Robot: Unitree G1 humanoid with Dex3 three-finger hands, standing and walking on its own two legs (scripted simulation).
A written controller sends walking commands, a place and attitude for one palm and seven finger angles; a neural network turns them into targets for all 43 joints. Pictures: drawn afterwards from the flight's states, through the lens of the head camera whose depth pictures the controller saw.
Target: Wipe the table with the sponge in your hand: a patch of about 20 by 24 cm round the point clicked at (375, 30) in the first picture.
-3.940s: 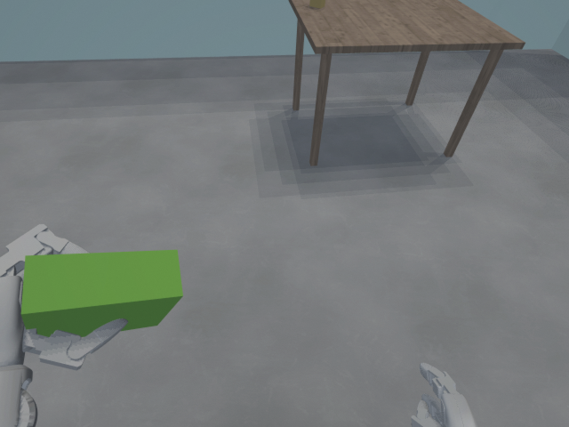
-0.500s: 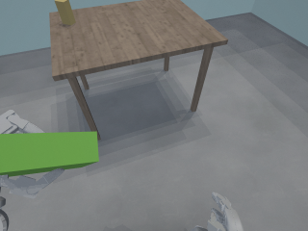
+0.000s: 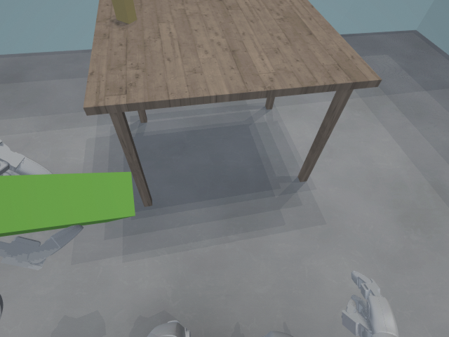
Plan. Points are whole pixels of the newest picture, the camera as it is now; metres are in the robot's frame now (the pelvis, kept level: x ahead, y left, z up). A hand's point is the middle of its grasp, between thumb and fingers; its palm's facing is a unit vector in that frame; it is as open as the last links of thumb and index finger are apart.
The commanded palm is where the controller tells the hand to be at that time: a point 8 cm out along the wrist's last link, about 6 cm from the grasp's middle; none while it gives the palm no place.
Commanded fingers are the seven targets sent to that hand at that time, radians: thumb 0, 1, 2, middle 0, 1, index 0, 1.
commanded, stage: walk to a spot facing it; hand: left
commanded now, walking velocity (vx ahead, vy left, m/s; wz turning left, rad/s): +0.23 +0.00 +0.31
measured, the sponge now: (81, 203) +0.25 +0.20 +0.17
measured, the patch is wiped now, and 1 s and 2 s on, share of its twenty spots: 0.00 0.00 0.00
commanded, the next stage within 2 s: turn to face it in 0.02 s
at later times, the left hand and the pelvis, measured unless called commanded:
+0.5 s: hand (103, 160) +0.30 +0.18 +0.19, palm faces +0.41 -0.82 -0.39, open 9.5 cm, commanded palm +0.24 +0.23 +0.20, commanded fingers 0.00 0.10 1.30 -1.20 -1.60 -1.20 -1.60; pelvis +0.08 -0.05 +0.02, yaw +1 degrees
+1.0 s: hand (166, 159) +0.31 +0.10 +0.19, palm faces +0.21 -0.84 -0.50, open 9.5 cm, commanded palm +0.26 +0.16 +0.20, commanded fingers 0.00 0.10 1.30 -1.20 -1.60 -1.20 -1.60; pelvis +0.06 -0.09 +0.02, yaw -8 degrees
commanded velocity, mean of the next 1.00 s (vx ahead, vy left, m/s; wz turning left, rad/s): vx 0.08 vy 0.02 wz -0.21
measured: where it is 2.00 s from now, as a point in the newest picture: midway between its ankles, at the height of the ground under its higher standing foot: outside the picture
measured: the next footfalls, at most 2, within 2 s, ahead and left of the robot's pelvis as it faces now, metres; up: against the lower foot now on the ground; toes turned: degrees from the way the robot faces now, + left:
right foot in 0.26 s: +0.14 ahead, -0.16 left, +0.00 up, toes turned -4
left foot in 0.52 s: +0.13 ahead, +0.07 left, +0.00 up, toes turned +7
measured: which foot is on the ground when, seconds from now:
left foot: down 0.00-0.26, up 0.28-0.50, down 0.52-0.82, up 0.84-1.00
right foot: up 0.00-0.24, down 0.26-0.56, up 0.58-0.78, down 0.80-1.00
